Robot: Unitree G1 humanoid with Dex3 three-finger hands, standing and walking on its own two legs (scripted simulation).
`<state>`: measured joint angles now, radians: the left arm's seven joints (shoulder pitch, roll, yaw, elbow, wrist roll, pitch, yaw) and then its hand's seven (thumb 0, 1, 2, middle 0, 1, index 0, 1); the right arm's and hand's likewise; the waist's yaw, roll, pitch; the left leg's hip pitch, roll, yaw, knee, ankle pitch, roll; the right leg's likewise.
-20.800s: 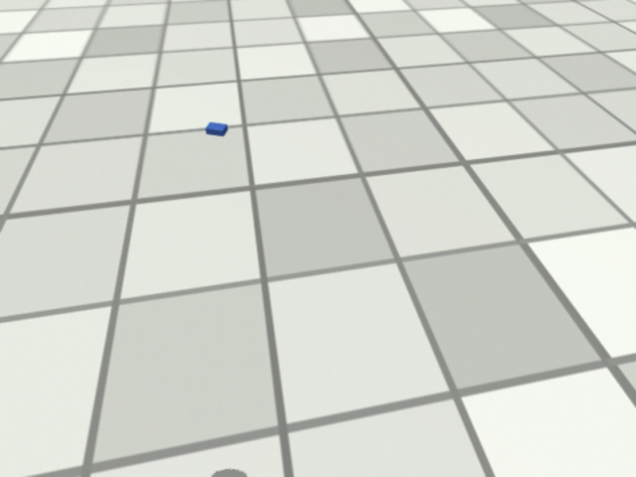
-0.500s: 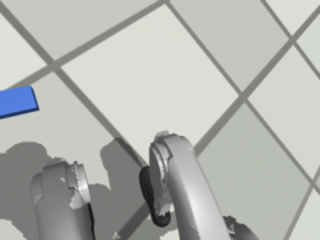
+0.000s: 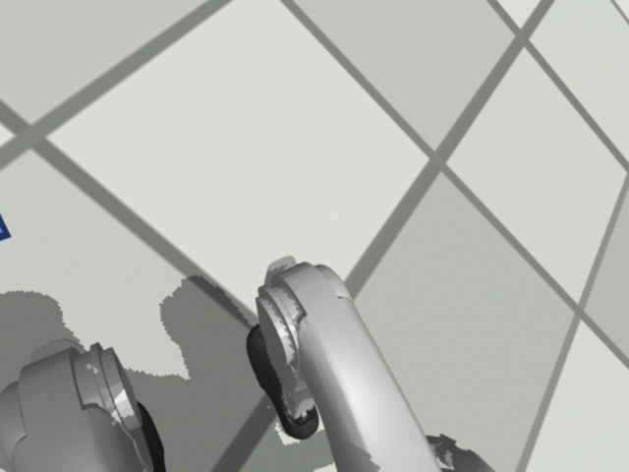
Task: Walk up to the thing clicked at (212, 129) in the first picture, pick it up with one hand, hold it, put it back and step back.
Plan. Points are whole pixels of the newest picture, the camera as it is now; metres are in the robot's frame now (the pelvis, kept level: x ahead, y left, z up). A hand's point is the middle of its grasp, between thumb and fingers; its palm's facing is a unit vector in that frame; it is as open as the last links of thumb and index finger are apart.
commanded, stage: approach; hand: left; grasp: from above
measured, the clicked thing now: out of the picture +0.50 +0.29 -0.31
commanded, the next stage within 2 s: close in in 0.20 s
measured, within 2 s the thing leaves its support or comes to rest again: neither
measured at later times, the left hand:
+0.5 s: hand out of the picture +0.49 +0.30 -0.19, palm faces -0.43 -0.10 -0.90, open 13.5 cm
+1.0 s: hand out of the picture +0.49 +0.29 -0.25, palm faces -0.46 -0.13 -0.88, open 14.3 cm
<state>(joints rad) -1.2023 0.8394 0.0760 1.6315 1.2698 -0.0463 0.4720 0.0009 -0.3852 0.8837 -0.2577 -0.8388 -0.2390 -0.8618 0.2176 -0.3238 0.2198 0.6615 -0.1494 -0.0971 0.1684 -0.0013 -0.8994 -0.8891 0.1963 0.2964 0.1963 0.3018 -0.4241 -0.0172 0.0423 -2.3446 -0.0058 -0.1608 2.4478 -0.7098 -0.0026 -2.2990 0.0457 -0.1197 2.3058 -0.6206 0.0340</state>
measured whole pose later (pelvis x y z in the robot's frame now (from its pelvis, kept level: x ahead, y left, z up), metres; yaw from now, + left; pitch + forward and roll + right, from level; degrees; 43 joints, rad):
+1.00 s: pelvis +0.00 +0.00 -0.01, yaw -2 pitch +30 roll -13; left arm -1.14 1.02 0.13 1.66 1.28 -0.19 0.48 0.00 -0.54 1.01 -0.11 -0.93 -0.08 -0.96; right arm 0.22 -0.35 0.29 0.63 -0.21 -0.15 0.19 0.00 -0.89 -0.89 0.20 0.30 0.20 0.30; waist -0.42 -0.10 0.18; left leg -2.35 -0.02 -0.21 2.51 -0.71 0.00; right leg -2.28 0.05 -0.16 2.33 -0.61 0.04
